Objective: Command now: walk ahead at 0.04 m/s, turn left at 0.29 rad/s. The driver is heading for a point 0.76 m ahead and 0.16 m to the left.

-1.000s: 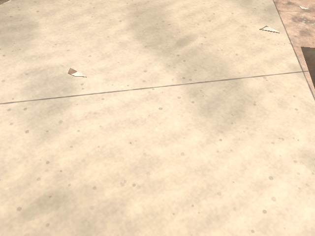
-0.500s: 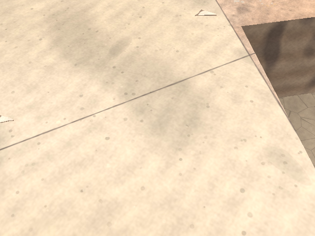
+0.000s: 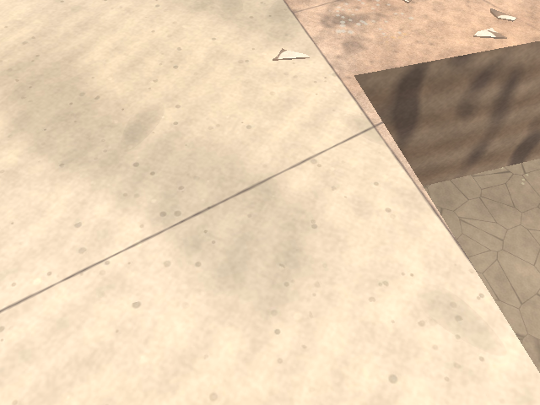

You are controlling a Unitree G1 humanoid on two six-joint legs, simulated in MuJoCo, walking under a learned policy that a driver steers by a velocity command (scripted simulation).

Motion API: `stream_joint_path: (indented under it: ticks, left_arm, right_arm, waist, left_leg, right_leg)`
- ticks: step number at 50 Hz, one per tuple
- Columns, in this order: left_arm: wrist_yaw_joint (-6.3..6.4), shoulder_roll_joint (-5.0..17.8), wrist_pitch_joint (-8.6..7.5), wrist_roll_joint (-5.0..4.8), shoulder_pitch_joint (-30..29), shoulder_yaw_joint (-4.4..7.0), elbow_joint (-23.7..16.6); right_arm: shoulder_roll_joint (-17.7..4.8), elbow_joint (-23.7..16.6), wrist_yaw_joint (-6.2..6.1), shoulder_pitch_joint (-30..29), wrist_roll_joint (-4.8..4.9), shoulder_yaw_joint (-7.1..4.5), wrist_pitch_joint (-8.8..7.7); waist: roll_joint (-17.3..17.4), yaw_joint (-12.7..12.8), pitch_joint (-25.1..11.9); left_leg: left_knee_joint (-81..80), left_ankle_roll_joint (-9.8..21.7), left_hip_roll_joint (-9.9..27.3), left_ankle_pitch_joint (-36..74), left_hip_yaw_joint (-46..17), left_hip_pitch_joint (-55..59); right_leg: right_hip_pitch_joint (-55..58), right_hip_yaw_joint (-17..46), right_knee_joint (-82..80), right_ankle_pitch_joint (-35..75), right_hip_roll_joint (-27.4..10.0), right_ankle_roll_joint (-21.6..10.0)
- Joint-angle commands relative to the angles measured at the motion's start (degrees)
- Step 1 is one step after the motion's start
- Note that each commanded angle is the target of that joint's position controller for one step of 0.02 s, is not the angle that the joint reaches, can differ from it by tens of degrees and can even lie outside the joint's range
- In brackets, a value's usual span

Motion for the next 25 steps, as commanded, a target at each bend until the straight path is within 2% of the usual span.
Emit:
stream_joint_path:
  ticks: [1,3,5,6,7,8,9,10,11,12,13,15,18,21,23,25]
  left_arm:
    - [0.28,5.0,-1.16,-0.30,3.7,1.77,-1.7]
    - [-0.17,4.7,-1.84,-0.36,4.2,1.80,-1.3]
    - [-0.80,5.3,-2.56,-0.20,6.4,2.15,-0.3]
    - [-0.69,8.0,-2.71,0.50,7.6,2.80,-0.3]
    - [-0.56,13.0,-2.40,1.73,7.2,3.94,-0.1]
    - [-0.57,12.1,-2.67,3.23,3.7,3.68,-1.9]
    - [-0.22,9.2,-3.06,3.23,0.8,2.70,-3.3]
    - [0.07,7.9,-3.29,2.18,-1.7,2.30,-3.9]
    - [0.16,7.4,-3.48,0.96,-2.6,2.12,-3.9]
    - [0.21,7.2,-3.46,0.35,-2.1,1.88,-3.7]
    - [0.26,7.5,-3.16,0.29,-1.2,1.90,-3.3]
    - [0.50,8.2,-2.42,0.55,1.3,2.23,-2.6]
    - [0.50,10.3,-1.53,0.58,2.1,2.93,-2.4]
    - [-0.25,12.2,-1.32,0.03,1.4,3.58,-2.4]
    - [-0.79,12.6,-1.63,-0.89,0.8,3.78,-2.1]
    - [-1.17,12.1,-2.10,-1.87,0.9,3.77,-1.4]
  right_arm:
    - [-11.5,-4.5,-1.11,-2.5,0.66,-3.69,0.22]
    - [-11.4,-4.7,-1.63,-3.0,1.02,-3.94,1.01]
    - [-11.0,-5.1,-2.30,-3.5,1.61,-4.01,1.91]
    - [-9.7,-5.4,-2.47,-2.8,1.44,-3.61,2.01]
    - [-7.8,-7.5,-2.28,-4.4,1.35,-3.20,1.66]
    - [-9.7,-6.9,-2.05,-2.8,0.82,-3.78,1.00]
    - [-12.2,-5.5,-1.77,-0.2,0.61,-4.91,0.80]
    - [-12.2,-3.8,-1.73,2.3,0.87,-5.29,1.27]
    - [-11.3,-3.0,-1.93,3.6,0.79,-5.20,1.92]
    - [-10.0,-3.1,-1.93,3.3,0.82,-4.80,2.40]
    - [-9.0,-3.7,-1.73,2.3,1.07,-4.36,2.66]
    - [-7.9,-6.0,-1.20,-1.6,1.62,-3.64,2.70]
    - [-7.2,-8.4,-0.12,-4.1,1.48,-2.83,2.78]
    - [-8.4,-9.5,0.63,-3.7,1.38,-3.07,3.05]
    - [-9.0,-9.6,0.98,-2.5,1.29,-3.48,3.50]
    - [-9.2,-8.5,0.90,1.3,1.30,-4.02,3.85]
  waist:
    - [9.4,1.3,-9.8]
    - [9.5,1.9,-9.8]
    - [8.8,3.5,-9.4]
    - [5.3,3.5,-9.7]
    - [-9.6,2.1,-5.9]
    - [-14.7,2.3,-5.5]
    - [-10.2,1.0,-5.7]
    - [-6.9,-0.5,-5.8]
    - [-6.0,-0.6,-5.3]
    - [-6.0,0.1,-4.9]
    - [-6.5,0.7,-4.4]
    - [-8.4,3.0,-4.3]
    - [-9.6,4.5,-5.5]
    - [-10.6,4.4,-6.0]
    - [-10.7,3.5,-5.9]
    - [-8.9,1.3,-7.2]
  left_leg:
    - [-9.7,9.3,12.4,-2.4,-19.3,10.6]
    - [-9.1,8.6,11.6,-3.5,-19.6,9.4]
    - [-7.1,6.2,9.3,-6.0,-18.3,5.1]
    - [-2.8,3.7,7.0,-10.0,-15.8,-0.5]
    - [6.7,0.3,-0.7,-18.1,-5.2,-9.8]
    - [20.9,-2.0,-2.3,-26.9,-0.8,-11.9]
    - [30.9,-3.2,-0.3,-26.7,-2.0,-12.1]
    - [35.1,-4.1,-0.1,-24.4,-1.9,-12.2]
    - [38.0,-5.2,0.5,-21.6,-1.6,-14.0]
    - [39.6,-6.2,1.0,-19.9,-1.1,-15.4]
    - [38.7,-6.9,1.4,-18.6,0.4,-15.6]
    - [33.4,-8.1,2.8,-16.3,2.9,-16.5]
    - [24.5,-8.1,4.8,-16.3,5.6,-11.4]
    - [17.0,-6.5,4.5,-15.8,8.9,-4.3]
    - [10.7,-4.7,4.0,-13.3,10.1,-1.1]
    - [0.7,-1.2,1.9,-6.6,11.8,8.4]
  right_leg:
    - [-0.1,-1.2,-3.8,3.5,1.3,-0.5]
    - [2.6,-1.7,-9.3,7.2,1.6,-1.3]
    - [9.2,-2.8,-18.3,14.0,0.9,-3.4]
    - [14.2,1.5,-20.9,14.7,-5.1,-5.8]
    - [12.7,12.5,-24.6,15.7,-14.1,-12.2]
    - [10.6,20.1,-26.7,25.6,-22.7,-18.3]
    - [10.2,17.6,-25.1,33.1,-23.1,-19.1]
    - [10.9,12.3,-23.2,36.6,-20.2,-16.9]
    - [12.9,8.9,-21.8,38.8,-18.3,-15.4]
    - [14.2,6.3,-21.0,42.2,-17.5,-15.0]
    - [14.6,3.7,-20.8,44.0,-16.4,-15.0]
    - [17.8,1.5,-21.0,44.4,-16.1,-15.8]
    - [18.5,-0.7,-20.8,43.6,-17.3,-16.2]
    - [15.9,-2.9,-20.1,43.9,-18.4,-15.9]
    - [15.4,-3.7,-17.9,42.9,-19.0,-14.9]
    - [10.5,-6.4,-14.1,28.6,-17.8,-11.5]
